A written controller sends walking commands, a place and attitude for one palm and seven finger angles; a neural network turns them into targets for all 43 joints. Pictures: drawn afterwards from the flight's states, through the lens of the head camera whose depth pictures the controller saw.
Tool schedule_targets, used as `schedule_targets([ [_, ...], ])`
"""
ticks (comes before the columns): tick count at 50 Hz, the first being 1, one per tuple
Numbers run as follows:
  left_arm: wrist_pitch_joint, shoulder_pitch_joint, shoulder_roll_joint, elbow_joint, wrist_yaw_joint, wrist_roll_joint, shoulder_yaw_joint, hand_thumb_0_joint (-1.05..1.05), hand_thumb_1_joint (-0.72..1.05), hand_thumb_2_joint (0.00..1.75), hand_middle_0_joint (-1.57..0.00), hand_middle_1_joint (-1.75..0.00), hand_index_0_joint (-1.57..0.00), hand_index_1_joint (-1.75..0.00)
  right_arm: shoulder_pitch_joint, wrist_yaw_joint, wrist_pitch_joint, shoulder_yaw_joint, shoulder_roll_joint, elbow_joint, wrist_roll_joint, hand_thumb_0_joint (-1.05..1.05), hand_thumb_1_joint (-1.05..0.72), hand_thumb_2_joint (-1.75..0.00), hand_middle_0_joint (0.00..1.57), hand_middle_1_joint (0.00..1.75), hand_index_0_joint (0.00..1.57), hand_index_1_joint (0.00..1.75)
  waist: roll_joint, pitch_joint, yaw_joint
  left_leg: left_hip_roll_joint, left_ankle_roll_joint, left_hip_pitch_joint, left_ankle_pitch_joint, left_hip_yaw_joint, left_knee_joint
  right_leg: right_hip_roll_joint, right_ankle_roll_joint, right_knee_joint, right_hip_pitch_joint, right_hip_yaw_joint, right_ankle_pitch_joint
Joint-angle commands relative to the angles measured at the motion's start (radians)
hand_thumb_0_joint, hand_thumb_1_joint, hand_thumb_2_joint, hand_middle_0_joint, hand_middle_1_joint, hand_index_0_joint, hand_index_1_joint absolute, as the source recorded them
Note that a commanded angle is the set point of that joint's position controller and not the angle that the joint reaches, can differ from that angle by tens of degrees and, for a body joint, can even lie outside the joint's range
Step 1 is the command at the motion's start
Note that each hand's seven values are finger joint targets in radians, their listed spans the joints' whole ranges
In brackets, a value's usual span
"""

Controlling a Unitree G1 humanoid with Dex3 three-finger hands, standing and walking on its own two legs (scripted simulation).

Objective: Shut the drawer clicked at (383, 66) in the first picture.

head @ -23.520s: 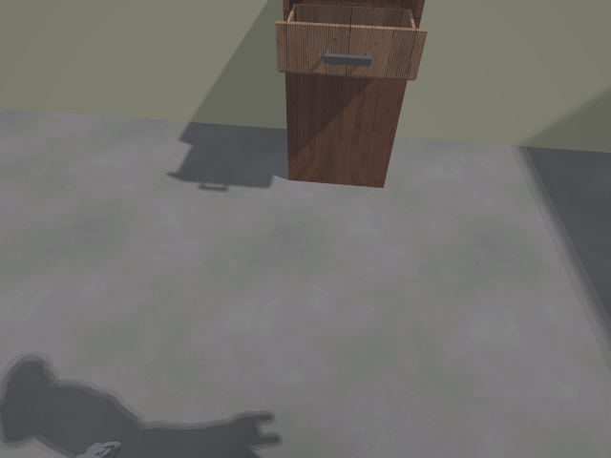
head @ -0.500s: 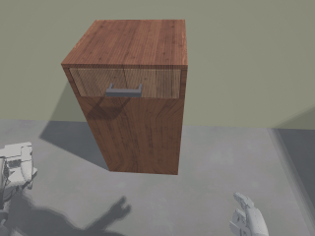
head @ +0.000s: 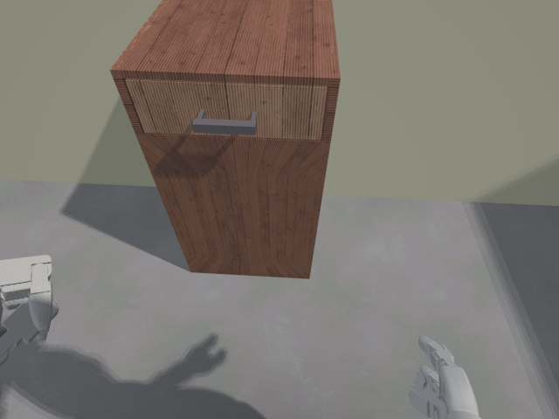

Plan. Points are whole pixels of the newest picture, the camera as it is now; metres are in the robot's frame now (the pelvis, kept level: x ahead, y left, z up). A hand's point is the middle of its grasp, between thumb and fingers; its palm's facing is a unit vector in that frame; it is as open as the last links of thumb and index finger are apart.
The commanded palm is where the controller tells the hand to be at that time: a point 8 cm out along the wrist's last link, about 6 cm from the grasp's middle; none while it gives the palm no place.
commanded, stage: step back with the hand held close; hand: left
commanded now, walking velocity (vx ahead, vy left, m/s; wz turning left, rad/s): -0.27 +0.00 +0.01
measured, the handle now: (226, 120) +0.70 +0.17 +0.02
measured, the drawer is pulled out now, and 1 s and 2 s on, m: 0.00 0.00 0.00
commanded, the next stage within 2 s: stop stepping back and stand still in 0.82 s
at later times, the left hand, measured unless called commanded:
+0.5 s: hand (29, 378) +0.13 +0.23 +0.17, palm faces +0.25 -0.83 -0.50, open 3.3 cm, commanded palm +0.06 +0.28 +0.18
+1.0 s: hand out of the picture +0.01 +0.28 +0.18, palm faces +0.29 -0.86 -0.43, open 3.3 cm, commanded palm -0.04 +0.32 +0.18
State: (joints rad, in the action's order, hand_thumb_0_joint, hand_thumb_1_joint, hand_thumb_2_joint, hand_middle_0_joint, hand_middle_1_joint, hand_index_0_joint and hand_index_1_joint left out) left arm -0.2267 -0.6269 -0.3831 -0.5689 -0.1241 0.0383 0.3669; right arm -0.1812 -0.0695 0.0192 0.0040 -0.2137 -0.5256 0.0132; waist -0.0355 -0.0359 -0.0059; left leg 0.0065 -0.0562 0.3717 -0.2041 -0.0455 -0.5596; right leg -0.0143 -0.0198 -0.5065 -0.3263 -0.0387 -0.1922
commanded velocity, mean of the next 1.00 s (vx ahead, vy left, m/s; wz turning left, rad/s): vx -0.32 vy -0.01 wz -0.02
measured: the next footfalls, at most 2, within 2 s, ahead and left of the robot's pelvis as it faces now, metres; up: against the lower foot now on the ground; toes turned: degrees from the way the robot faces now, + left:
right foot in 0.30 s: -0.06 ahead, -0.12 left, +0.00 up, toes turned +5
right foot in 0.98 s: -0.24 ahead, -0.09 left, +0.00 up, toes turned -5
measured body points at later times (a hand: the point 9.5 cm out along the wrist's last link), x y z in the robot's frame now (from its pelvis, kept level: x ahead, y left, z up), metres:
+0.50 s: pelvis -0.07 +0.00 +0.00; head -0.01 +0.01 +0.44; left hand +0.11 +0.27 +0.19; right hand +0.13 -0.22 -0.08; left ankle +0.06 +0.08 -0.73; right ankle -0.10 -0.12 -0.73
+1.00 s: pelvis -0.19 +0.05 -0.01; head -0.16 +0.09 +0.44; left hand -0.01 +0.33 +0.20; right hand +0.00 -0.16 -0.07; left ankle +0.02 +0.09 -0.72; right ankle -0.28 -0.08 -0.74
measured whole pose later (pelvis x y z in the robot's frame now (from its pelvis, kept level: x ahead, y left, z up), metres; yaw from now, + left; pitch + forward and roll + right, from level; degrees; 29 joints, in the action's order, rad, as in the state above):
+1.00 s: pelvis -0.19 +0.05 -0.01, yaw -4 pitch +3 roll -5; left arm -0.30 -0.63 -0.46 -0.67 -0.12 0.08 0.40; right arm -0.16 -0.03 0.11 -0.01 -0.16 -0.60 -0.03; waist 0.00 0.02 -0.05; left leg -0.01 -0.01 0.58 -0.01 -0.07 -0.41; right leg 0.05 0.04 -0.43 -0.12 -0.04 -0.39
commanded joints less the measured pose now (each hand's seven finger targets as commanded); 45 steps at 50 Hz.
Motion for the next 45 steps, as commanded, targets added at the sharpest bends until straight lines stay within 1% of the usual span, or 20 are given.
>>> schedule_targets([
  [1,-0.073,0.018,-0.156,-0.186,-0.035,0.009,0.114,0.0,0.9,0.9,-1.4,-1.6,-1.4,-1.6,0.068,-0.016,0.061,0.057,-0.132,0.132,-0.006,0.0,-0.9,-0.9,0.2,0.3,0.2,0.3,0.072,0.079,0.023,-0.053,0.004,0.035,-0.239,0.109,0.085,-0.087,0.046,0.186,0.003,0.168,-0.229],
  [5,-0.088,0.026,-0.163,-0.202,-0.049,0.005,0.116,0.0,0.9,0.9,-1.4,-1.6,-1.4,-1.6,0.072,-0.023,0.073,0.052,-0.134,0.12,-0.011,0.0,-0.9,-0.9,0.2,0.3,0.2,0.3,0.007,0.077,0.026,-0.082,-0.001,0.02,-0.251,0.153,0.146,-0.053,0.034,0.156,-0.02,0.113,-0.248],
  [8,-0.105,0.029,-0.16,-0.222,-0.046,-0.018,0.14,0.0,0.9,0.9,-1.4,-1.6,-1.4,-1.6,0.091,-0.028,0.092,0.052,-0.157,0.134,-0.01,0.0,-0.9,-0.9,0.2,0.3,0.2,0.3,-0.183,0.086,0.011,-0.224,-0.068,0.338,-0.504,0.317,0.413,0.072,-0.006,-0.168,0.3,0.039,-0.084],
  [9,-0.107,0.041,-0.174,-0.244,-0.043,-0.022,0.152,0.0,0.9,0.9,-1.4,-1.6,-1.4,-1.6,0.098,-0.029,0.097,0.054,-0.146,0.14,-0.012,0.0,-0.9,-0.9,0.2,0.3,0.2,0.3,-0.205,0.103,0.002,-0.243,-0.078,0.344,-0.459,0.346,0.416,0.083,-0.005,-0.226,0.315,0.044,-0.028],
  [13,-0.124,-0.025,-0.162,-0.213,-0.025,-0.014,0.164,0.0,0.9,0.9,-1.4,-1.6,-1.4,-1.6,0.072,-0.013,0.126,0.063,-0.14,0.116,-0.025,0.0,-0.9,-0.9,0.2,0.3,0.2,0.3,-0.135,0.101,0.001,-0.245,-0.094,0.284,-0.321,0.323,0.348,0.091,0.005,-0.18,0.271,0.08,-0.126],
  [17,-0.148,0.001,-0.164,-0.244,-0.003,0.015,0.139,0.0,0.9,0.9,-1.4,-1.6,-1.4,-1.6,0.063,0.002,0.135,0.057,-0.139,0.064,-0.028,0.0,-0.9,-0.9,0.2,0.3,0.2,0.3,-0.096,0.199,0.001,-0.18,-0.045,-0.051,0.157,0.219,0.204,0.064,0.009,0.027,0.14,0.091,0.055],
  [18,-0.153,0.008,-0.168,-0.254,-0.005,0.023,0.137,0.0,0.9,0.9,-1.4,-1.6,-1.4,-1.6,0.056,0.005,0.128,0.057,-0.125,0.056,-0.024,0.0,-0.9,-0.9,0.2,0.3,0.2,0.3,-0.062,0.261,0.002,-0.155,-0.024,-0.192,0.364,0.16,0.131,0.032,-0.001,0.064,0.084,0.115,0.196],
  [20,-0.143,-0.022,-0.174,-0.239,-0.002,0.029,0.136,0.0,0.9,0.9,-1.4,-1.6,-1.4,-1.6,0.05,0.009,0.112,0.065,-0.118,0.06,-0.014,0.0,-0.9,-0.9,0.2,0.3,0.2,0.3,0.039,0.371,0.009,-0.128,-0.003,-0.34,0.533,0.085,0.055,0.01,-0.043,0.057,0.065,0.109,0.387],
  [22,-0.136,-0.03,-0.21,-0.263,-0.002,0.036,0.166,0.0,0.9,0.9,-1.4,-1.6,-1.4,-1.6,0.079,0.01,0.092,0.067,-0.122,0.093,-0.001,0.0,-0.9,-0.9,0.2,0.3,0.2,0.3,0.062,0.371,0.01,-0.117,-0.001,-0.332,0.473,0.064,0.045,-0.008,-0.06,0.065,0.055,0.108,0.41],
  [25,-0.126,-0.08,-0.222,-0.223,0.0,0.046,0.191,0.0,0.9,0.9,-1.4,-1.6,-1.4,-1.6,0.114,0.005,0.07,0.058,-0.112,0.12,0.004,0.0,-0.9,-0.9,0.2,0.3,0.2,0.3,0.042,0.271,0.013,-0.094,0.012,-0.239,0.221,0.065,0.052,-0.033,-0.03,0.11,-0.003,0.135,0.264],
  [28,-0.129,-0.052,-0.234,-0.192,-0.009,0.052,0.182,0.0,0.9,0.9,-1.4,-1.6,-1.4,-1.6,0.112,-0.001,0.063,0.061,-0.109,0.109,0.004,0.0,-0.9,-0.9,0.2,0.3,0.2,0.3,0.082,0.135,0.025,-0.015,0.051,-0.206,-0.077,0.058,-0.102,-0.139,0.055,0.279,-0.223,0.249,-0.107],
  [30,-0.117,-0.02,-0.218,-0.16,-0.019,0.045,0.162,0.0,0.9,0.9,-1.4,-1.6,-1.4,-1.6,0.097,-0.003,0.058,0.058,-0.093,0.081,-0.008,0.0,-0.9,-0.9,0.2,0.3,0.2,0.3,0.118,0.08,0.036,-0.007,0.063,-0.194,-0.068,0.081,-0.19,-0.191,0.121,0.282,-0.279,0.262,-0.065],
  [32,-0.109,0.022,-0.2,-0.147,-0.02,0.035,0.131,0.0,0.9,0.9,-1.4,-1.6,-1.4,-1.6,0.098,-0.009,0.053,0.051,-0.095,0.079,-0.01,0.0,-0.9,-0.9,0.2,0.3,0.2,0.3,0.111,0.037,0.041,-0.023,0.054,-0.167,-0.026,0.102,-0.079,-0.147,0.101,0.225,-0.241,0.208,0.014],
  [34,-0.115,0.092,-0.189,-0.184,-0.013,0.027,0.095,0.0,0.9,0.9,-1.4,-1.6,-1.4,-1.6,0.121,-0.023,0.065,0.047,-0.127,0.094,-0.01,0.0,-0.9,-0.9,0.2,0.3,0.2,0.3,-0.041,-0.012,0.036,-0.093,0.025,-0.11,0.097,0.177,0.168,-0.001,0.032,0.13,-0.16,0.111,-0.024],
  [35,-0.134,0.073,-0.215,-0.179,-0.009,0.026,0.12,0.0,0.9,0.9,-1.4,-1.6,-1.4,-1.6,0.118,-0.022,0.079,0.05,-0.145,0.1,-0.008,0.0,-0.9,-0.9,0.2,0.3,0.2,0.3,-0.146,0.041,0.021,-0.183,-0.01,-0.036,-0.072,0.279,0.315,0.08,0.011,0.0,-0.029,0.063,-0.128],
  [36,-0.152,0.051,-0.197,-0.179,-0.001,0.02,0.127,0.0,0.9,0.9,-1.4,-1.6,-1.4,-1.6,0.107,-0.02,0.096,0.058,-0.169,0.112,-0.012,0.0,-0.9,-0.9,0.2,0.3,0.2,0.3,-0.248,0.088,0.018,-0.28,-0.056,0.149,-0.401,0.395,0.498,0.145,0.006,-0.208,0.191,0.064,-0.197],
  [37,-0.149,0.06,-0.206,-0.197,-0.001,0.01,0.153,0.0,0.9,0.9,-1.4,-1.6,-1.4,-1.6,0.114,-0.02,0.108,0.06,-0.17,0.112,-0.034,0.0,-0.9,-0.9,0.2,0.3,0.2,0.3,-0.275,0.124,0.004,-0.35,-0.081,0.302,-0.573,0.497,0.59,0.16,0.013,-0.393,0.298,0.087,-0.249],
  [40,-0.136,0.048,-0.198,-0.265,-0.003,0.019,0.142,0.0,0.9,0.9,-1.4,-1.6,-1.4,-1.6,0.101,0.003,0.121,0.063,-0.128,0.099,-0.039,0.0,-0.9,-0.9,0.2,0.3,0.2,0.3,-0.13,0.202,-0.02,-0.292,-0.05,0.13,-0.356,0.336,0.49,0.134,0.037,-0.428,0.19,0.064,-0.326],
  [42,-0.121,-0.003,-0.171,-0.284,-0.005,0.033,0.113,0.0,0.9,0.9,-1.4,-1.6,-1.4,-1.6,0.078,0.022,0.131,0.064,-0.114,0.079,-0.035,0.0,-0.9,-0.9,0.2,0.3,0.2,0.3,-0.197,0.258,-0.019,-0.236,0.006,-0.009,-0.267,0.227,0.481,0.137,0.05,-0.309,0.158,-0.002,-0.382],
  [45,-0.116,-0.019,-0.171,-0.28,-0.008,0.054,0.103,0.0,0.9,0.9,-1.4,-1.6,-1.4,-1.6,0.032,0.031,0.135,0.057,-0.096,0.041,-0.045,0.0,-0.9,-0.9,0.2,0.3,0.2,0.3,-0.214,0.295,-0.008,-0.208,0.094,-0.156,-0.129,0.175,0.468,0.12,0.068,-0.02,0.16,-0.041,-0.396],
])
